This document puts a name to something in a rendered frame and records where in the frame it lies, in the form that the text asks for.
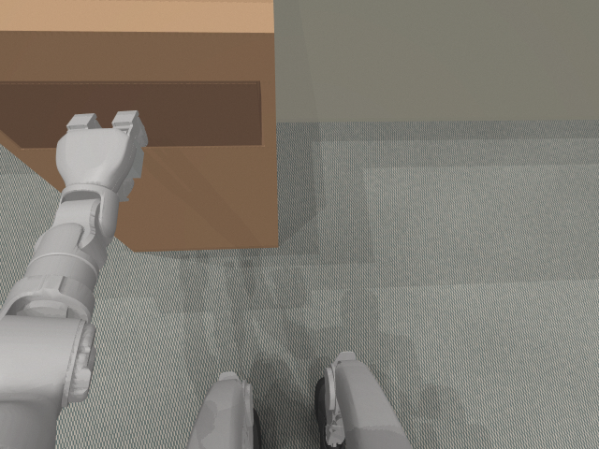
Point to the left robot forearm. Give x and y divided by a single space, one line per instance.
61 276

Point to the left robot thigh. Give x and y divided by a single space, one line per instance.
226 410

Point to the cabinet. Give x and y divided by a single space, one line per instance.
188 197

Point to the robot right foot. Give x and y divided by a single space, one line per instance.
320 414

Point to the robot left upper arm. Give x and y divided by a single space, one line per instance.
45 363

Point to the handle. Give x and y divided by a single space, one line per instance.
135 171

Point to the robot left hand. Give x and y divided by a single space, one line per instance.
88 153

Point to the drawer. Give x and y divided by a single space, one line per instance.
34 114

